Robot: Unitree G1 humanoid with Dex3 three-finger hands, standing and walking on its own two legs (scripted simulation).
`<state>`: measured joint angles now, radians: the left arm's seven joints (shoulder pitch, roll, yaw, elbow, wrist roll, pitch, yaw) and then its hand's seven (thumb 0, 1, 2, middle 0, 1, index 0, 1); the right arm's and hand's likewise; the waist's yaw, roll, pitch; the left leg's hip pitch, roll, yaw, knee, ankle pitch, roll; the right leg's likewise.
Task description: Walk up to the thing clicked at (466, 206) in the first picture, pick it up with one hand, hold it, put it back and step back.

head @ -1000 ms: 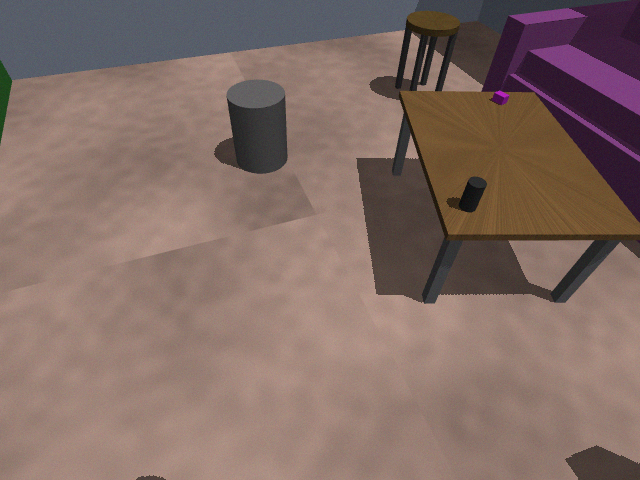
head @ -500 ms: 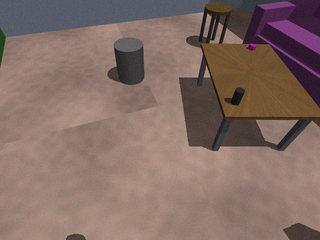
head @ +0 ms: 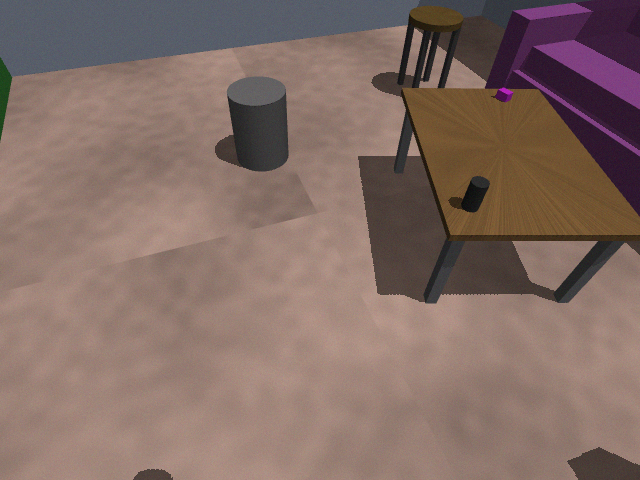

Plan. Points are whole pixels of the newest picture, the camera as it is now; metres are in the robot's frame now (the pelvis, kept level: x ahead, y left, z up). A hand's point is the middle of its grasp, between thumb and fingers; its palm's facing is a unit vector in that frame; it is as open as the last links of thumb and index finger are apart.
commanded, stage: stand
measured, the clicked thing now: (475, 194) +0.93 -0.50 -0.31
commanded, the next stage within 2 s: walk up in 0.12 s
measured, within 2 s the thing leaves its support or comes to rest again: neither
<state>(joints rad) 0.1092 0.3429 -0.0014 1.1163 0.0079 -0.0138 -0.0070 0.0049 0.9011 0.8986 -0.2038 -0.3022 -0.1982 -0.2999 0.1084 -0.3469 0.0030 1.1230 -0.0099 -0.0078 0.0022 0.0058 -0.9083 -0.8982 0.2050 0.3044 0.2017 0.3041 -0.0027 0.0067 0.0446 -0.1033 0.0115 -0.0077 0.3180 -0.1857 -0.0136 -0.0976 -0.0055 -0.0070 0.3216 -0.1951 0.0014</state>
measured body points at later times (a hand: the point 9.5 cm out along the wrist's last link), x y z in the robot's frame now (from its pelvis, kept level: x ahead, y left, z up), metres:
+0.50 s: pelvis +0.07 -0.04 -0.03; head +0.09 -0.06 +0.42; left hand +0.20 +0.28 -0.12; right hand +0.05 -0.37 -0.15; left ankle +0.00 +0.12 -0.70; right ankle +0.08 -0.15 -0.75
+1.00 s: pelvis +0.25 +0.00 -0.02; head +0.28 +0.00 +0.42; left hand +0.44 +0.29 -0.13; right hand +0.20 -0.32 -0.13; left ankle +0.34 +0.10 -0.75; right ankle +0.20 -0.12 -0.68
